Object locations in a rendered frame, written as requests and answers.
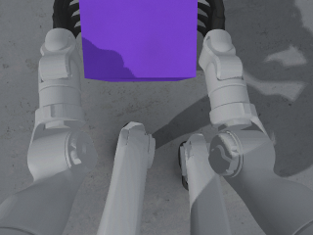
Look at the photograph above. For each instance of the carton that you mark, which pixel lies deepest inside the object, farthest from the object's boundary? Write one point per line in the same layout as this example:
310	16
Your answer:
139	40

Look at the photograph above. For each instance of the right robot forearm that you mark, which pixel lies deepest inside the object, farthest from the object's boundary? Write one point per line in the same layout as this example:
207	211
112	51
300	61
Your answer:
226	85

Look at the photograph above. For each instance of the left robot forearm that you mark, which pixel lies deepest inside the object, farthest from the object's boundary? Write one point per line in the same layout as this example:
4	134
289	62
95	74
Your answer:
59	86

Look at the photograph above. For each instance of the left robot upper arm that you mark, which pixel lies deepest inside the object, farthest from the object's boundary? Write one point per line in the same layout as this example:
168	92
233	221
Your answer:
59	163

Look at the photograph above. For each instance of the right robot thigh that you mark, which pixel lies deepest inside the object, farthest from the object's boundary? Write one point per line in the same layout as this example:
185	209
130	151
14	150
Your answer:
208	214

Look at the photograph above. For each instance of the right robot upper arm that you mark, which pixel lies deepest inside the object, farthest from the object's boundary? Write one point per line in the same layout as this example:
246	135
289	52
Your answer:
246	158

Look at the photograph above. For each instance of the right robot hand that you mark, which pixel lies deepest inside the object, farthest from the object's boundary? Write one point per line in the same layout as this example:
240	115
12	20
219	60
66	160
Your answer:
215	18

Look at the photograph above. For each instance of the robot right foot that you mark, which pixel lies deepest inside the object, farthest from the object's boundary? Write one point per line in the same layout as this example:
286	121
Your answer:
184	182

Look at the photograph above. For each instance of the left robot hand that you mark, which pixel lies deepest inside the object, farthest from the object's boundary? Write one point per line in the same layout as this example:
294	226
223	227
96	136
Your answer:
63	16

